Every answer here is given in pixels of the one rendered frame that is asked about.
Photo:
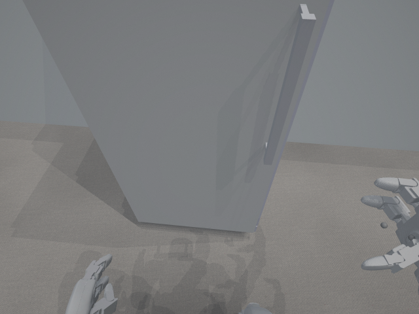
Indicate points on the right robot hand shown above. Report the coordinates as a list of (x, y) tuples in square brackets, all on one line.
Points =
[(408, 252)]

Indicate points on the fridge door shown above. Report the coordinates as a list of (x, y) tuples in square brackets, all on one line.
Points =
[(180, 96)]

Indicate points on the handle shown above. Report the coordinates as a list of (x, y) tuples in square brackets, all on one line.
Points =
[(300, 44)]

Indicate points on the left robot hand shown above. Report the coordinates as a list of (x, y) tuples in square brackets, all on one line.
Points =
[(86, 291)]

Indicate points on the robot right shin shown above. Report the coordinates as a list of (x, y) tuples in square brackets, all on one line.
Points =
[(253, 305)]

